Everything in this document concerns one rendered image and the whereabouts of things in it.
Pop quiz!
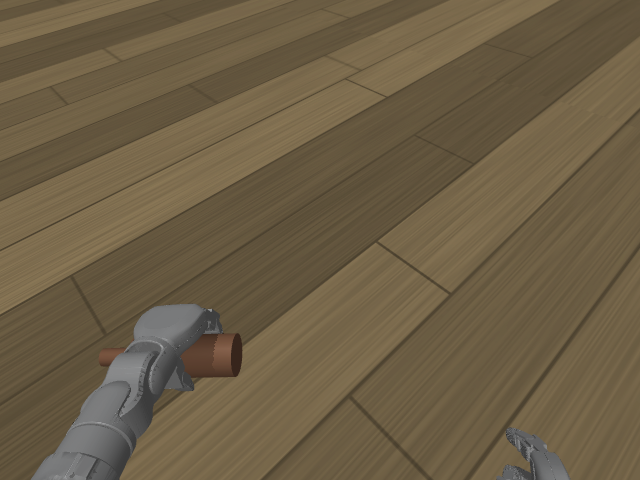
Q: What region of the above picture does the right robot hand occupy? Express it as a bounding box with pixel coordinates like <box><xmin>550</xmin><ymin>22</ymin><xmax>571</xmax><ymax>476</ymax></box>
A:
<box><xmin>496</xmin><ymin>427</ymin><xmax>571</xmax><ymax>480</ymax></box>

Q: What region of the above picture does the bottle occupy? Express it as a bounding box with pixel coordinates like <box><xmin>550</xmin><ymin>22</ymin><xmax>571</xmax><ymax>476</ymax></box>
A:
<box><xmin>99</xmin><ymin>333</ymin><xmax>242</xmax><ymax>378</ymax></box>

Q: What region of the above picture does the left robot hand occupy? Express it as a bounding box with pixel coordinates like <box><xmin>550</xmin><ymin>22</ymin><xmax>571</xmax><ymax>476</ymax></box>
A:
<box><xmin>133</xmin><ymin>304</ymin><xmax>223</xmax><ymax>391</ymax></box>

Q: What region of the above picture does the left robot arm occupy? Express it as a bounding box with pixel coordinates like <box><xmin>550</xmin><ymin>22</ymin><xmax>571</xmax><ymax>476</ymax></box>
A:
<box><xmin>31</xmin><ymin>336</ymin><xmax>178</xmax><ymax>480</ymax></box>

